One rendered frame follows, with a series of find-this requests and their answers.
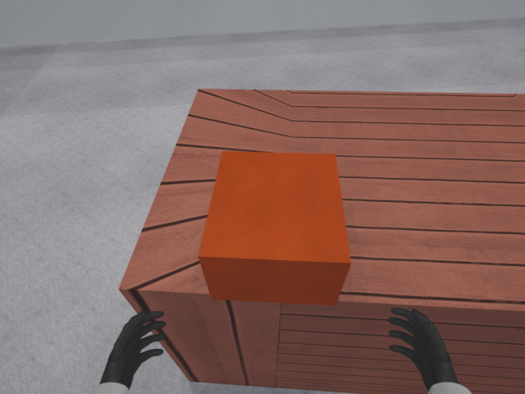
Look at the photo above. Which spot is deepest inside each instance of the left robot hand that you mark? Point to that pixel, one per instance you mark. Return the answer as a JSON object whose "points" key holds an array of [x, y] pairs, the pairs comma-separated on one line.
{"points": [[125, 357]]}

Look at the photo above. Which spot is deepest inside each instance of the right robot hand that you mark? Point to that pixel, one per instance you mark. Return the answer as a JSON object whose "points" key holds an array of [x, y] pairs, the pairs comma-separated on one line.
{"points": [[429, 355]]}

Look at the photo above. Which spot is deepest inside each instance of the carton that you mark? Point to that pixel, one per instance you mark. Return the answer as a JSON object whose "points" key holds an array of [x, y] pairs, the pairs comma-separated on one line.
{"points": [[275, 230]]}

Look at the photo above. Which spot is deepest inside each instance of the pedestal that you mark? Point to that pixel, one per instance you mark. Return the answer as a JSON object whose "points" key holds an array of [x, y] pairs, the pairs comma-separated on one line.
{"points": [[433, 192]]}

